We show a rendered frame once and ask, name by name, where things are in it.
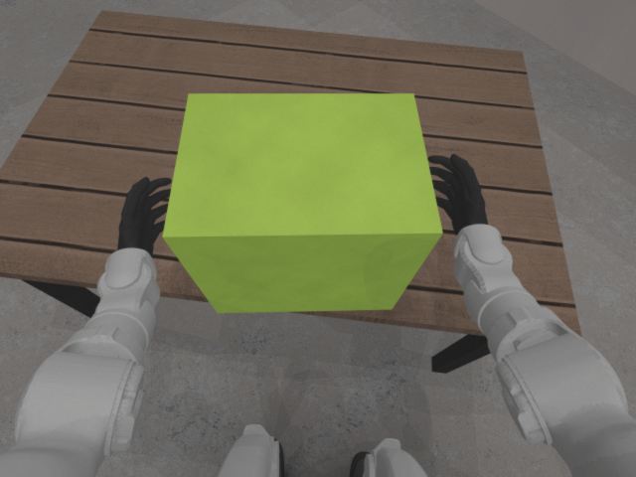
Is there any right robot forearm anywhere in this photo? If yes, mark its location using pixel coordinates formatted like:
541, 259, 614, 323
453, 224, 628, 412

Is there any right robot foot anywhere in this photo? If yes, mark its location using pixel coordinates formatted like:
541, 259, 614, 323
350, 451, 370, 477

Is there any left robot hand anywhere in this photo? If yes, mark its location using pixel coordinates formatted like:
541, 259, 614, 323
117, 177, 172, 257

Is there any table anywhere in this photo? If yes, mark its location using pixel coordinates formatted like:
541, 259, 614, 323
0, 10, 582, 374

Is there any carton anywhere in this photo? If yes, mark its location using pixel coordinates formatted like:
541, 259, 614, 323
162, 93, 443, 313

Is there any right robot upper arm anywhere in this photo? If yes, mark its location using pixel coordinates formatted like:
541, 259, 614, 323
495, 333, 636, 477

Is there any right robot shin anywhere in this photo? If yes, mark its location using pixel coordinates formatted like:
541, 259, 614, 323
363, 438, 400, 477

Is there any right robot hand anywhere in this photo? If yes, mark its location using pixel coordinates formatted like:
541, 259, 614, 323
428, 154, 488, 235

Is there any left robot upper arm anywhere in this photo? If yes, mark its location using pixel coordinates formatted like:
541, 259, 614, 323
0, 352, 145, 477

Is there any left robot forearm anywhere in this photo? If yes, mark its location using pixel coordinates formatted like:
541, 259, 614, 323
15, 247, 160, 442

